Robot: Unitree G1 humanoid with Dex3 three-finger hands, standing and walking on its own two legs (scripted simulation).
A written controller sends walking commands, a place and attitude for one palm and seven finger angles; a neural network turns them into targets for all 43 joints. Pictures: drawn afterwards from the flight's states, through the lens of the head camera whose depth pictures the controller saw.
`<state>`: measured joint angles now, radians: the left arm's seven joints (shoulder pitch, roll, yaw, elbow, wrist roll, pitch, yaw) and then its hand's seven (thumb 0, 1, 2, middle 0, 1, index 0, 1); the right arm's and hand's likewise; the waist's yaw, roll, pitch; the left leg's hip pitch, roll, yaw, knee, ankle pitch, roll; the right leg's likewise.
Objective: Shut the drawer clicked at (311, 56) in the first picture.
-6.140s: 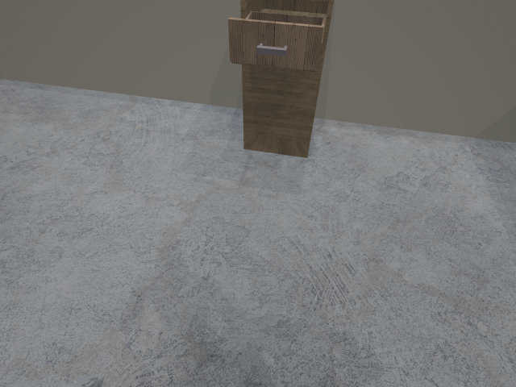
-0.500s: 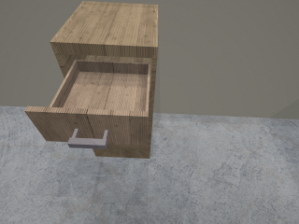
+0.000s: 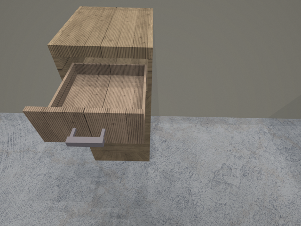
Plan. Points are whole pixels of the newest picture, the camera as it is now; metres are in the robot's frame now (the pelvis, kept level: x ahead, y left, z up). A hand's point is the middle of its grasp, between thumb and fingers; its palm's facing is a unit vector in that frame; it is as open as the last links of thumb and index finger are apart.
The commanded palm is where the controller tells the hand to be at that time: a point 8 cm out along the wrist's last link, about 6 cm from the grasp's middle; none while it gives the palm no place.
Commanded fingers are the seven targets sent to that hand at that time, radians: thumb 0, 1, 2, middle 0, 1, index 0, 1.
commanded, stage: shuffle to correct the standing spot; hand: left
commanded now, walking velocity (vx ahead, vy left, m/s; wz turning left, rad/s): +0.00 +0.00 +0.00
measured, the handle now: (87, 136) +0.37 +0.22 +0.00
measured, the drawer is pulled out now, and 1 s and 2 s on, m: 0.30 0.30 0.30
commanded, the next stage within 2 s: come to a stop and stand still in 0.46 s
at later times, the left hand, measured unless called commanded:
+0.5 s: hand out of the picture +0.00 +0.19 -0.18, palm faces +0.03 -0.98 -0.20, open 7.4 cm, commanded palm none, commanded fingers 0.00 0.90 0.90 -0.20 -0.30 -0.20 -0.30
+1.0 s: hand out of the picture +0.12 +0.21 -0.17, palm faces +0.04 -0.97 -0.26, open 7.3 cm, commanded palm none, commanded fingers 0.00 0.90 0.90 -0.20 -0.30 -0.20 -0.30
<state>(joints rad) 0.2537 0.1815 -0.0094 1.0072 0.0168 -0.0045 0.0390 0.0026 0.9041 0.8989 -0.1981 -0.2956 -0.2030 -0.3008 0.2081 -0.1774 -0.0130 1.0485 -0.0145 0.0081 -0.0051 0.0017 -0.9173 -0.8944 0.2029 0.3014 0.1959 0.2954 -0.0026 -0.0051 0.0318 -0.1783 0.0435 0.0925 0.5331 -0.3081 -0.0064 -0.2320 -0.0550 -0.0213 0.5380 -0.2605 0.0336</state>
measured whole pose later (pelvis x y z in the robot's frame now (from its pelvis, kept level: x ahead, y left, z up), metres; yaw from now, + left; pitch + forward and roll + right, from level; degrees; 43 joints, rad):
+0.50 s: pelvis +0.03 +0.02 -0.01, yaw -1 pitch -1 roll +1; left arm 0.39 0.15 0.03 1.07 0.02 0.00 0.02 0.00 0.90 0.90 -0.20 -0.30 -0.20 -0.30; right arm 0.40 -0.16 -0.01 1.12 -0.02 0.00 -0.01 0.00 -0.91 -0.89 0.20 0.30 0.20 0.30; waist -0.01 0.00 0.03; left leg -0.16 0.02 0.12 0.56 -0.38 0.02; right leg -0.25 -0.08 0.01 0.62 -0.34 0.00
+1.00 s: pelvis +0.08 +0.02 +0.00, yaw +0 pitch -1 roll +1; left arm 0.25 0.17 0.04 1.01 0.02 0.00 0.05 0.01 0.92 0.90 -0.20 -0.30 -0.20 -0.30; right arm 0.18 -0.17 -0.03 1.04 -0.01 0.01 -0.03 0.01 -0.93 -0.89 0.20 0.30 0.20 0.30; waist 0.00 0.01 0.09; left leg -0.19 0.01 0.13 0.55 -0.35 0.03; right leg -0.23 -0.04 -0.06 0.58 -0.33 0.00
